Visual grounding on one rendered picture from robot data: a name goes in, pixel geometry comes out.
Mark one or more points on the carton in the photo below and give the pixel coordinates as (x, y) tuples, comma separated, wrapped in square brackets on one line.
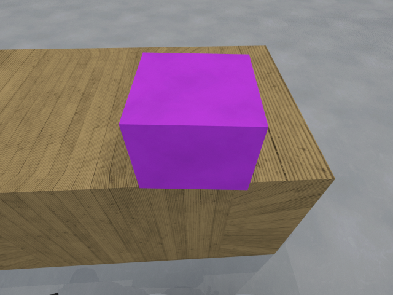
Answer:
[(194, 121)]

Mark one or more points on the pedestal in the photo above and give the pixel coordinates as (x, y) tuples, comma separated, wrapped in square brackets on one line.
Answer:
[(68, 192)]

